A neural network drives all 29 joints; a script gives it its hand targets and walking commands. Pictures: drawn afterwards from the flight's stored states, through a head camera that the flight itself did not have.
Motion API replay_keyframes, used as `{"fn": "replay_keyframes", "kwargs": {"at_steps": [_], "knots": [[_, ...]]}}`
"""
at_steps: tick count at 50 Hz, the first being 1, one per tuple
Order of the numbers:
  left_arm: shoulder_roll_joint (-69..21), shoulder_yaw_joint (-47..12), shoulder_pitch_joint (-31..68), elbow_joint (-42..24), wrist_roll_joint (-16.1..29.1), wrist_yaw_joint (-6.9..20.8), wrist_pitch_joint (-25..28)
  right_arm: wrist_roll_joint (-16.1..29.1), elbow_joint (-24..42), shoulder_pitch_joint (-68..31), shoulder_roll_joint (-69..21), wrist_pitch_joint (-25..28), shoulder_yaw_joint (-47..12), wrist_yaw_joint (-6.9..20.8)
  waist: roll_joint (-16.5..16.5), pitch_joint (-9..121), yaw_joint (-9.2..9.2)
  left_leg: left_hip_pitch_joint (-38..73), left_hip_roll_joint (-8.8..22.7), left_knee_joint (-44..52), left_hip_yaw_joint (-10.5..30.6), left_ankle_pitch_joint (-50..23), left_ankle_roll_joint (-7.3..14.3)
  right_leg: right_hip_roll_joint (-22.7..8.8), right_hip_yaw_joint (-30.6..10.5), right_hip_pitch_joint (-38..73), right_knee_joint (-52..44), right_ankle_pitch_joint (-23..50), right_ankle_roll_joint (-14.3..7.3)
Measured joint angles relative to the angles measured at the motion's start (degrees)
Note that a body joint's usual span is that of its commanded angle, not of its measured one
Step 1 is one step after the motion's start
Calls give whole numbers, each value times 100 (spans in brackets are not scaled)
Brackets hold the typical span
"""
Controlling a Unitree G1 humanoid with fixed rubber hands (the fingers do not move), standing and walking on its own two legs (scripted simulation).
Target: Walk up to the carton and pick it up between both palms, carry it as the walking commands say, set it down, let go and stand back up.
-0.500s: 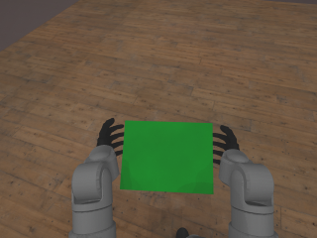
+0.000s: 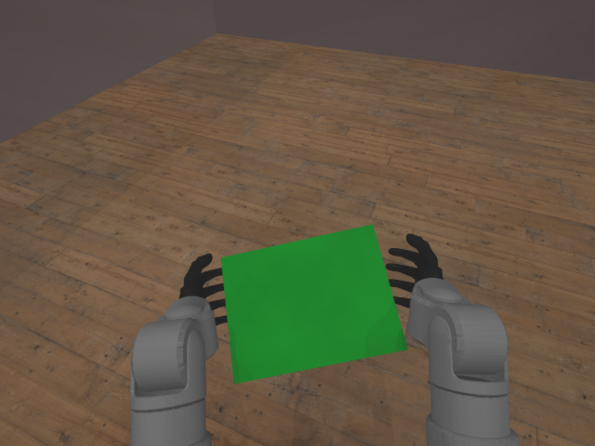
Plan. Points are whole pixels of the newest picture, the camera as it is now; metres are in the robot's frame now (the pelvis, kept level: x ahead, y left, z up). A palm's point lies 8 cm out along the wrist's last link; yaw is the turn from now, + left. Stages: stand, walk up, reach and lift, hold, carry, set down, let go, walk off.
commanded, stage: carry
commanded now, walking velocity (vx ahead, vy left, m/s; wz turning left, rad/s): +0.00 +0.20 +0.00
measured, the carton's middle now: (315, 310) +0.33 +0.00 +0.02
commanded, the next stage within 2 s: none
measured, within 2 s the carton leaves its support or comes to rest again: neither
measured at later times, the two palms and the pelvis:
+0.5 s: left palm (195, 313) +0.28 +0.15 +0.08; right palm (412, 292) +0.30 -0.13 +0.10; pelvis +0.01 +0.00 +0.00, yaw +0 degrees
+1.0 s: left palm (183, 323) +0.26 +0.16 +0.09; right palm (410, 306) +0.28 -0.12 +0.10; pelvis -0.02 +0.01 +0.00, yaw +0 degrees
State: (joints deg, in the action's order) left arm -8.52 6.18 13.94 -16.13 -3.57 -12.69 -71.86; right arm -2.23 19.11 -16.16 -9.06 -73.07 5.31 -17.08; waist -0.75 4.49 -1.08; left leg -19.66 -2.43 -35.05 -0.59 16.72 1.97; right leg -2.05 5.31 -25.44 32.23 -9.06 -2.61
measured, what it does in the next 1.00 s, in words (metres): steps on the spot: right foot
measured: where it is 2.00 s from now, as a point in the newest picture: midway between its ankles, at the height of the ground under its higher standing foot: outside the picture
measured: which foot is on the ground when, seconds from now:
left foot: down 0.00-1.00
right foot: down 0.00-0.28, up 0.30-0.42, down 0.44-1.00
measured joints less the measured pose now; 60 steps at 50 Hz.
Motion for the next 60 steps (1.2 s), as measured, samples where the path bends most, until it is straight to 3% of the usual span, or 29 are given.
{"fn": "replay_keyframes", "kwargs": {"at_steps": [5, 12, 19, 22, 25, 29, 34, 43, 60], "knots": [[0, 0, 0, 37, 0, -7, -31, -28, -55, 1, 0, 0, 0, 14, -1, -23, -55, -37, -13, -87, 0, 118, -15, -16, 1, 0, -16, 123, 30], [0, -1, 0, 47, 0, -7, -44, -47, -67, 1, 1, 0, 1, 34, -12, -134, 99, -81, -21, -146, 0, 2, -10, -26, 1, -1, -16, 122, 69], [1, 0, 0, 40, 0, -32, -50, -47, -71, 3, 0, 6, 0, 63, -11, -125, 83, -154, -14, -137, 0, 54, 103, -26, 2, -113, 871, -1042, 69], [3, 0, 2, 0, 0, -37, -51, -47, -70, 3, -1, 42, 0, 83, -20, 79, -15, -420, -27, -139, -26, 61, 88, -30, -3, 61, 513, -568, 86], [0, 0, 1, -70, 0, -40, -6, -47, -71, 6, 0, 163, 0, 126, -12, -84, -62, -497, -23, -141, -25, -19, 26, -26, 2, 74, 386, -774, 133], [0, -1, 2, -85, 0, -35, -5, -48, -69, 7, 2, 182, 1, 129, -11, -309, -8, -413, -15, -78, -24, 29, -14, -25, 3, 73, 385, -750, 139], [0, -1, 3, -325, 0, -34, -5, -48, -69, 6, 1, 378, -37, 154, -15, -508, 118, -400, -41, -38, -31, 10, 93, -48, 1, 76, 369, -677, 160], [1, 0, 2, -428, 0, -69, 9, -48, -70, 5, 0, 432, -62, 182, -16, -422, 4, -406, -56, -39, -31, -49, 107, -64, 2, 77, 368, -655, 161], [1, 0, -1, -327, 0, -80, 9, -48, -71, 6, 0, 297, -62, 155, -16, -186, 45, -441, -55, -39, -39, -301, 107, -69, 2, 77, 301, -376, 184]]}}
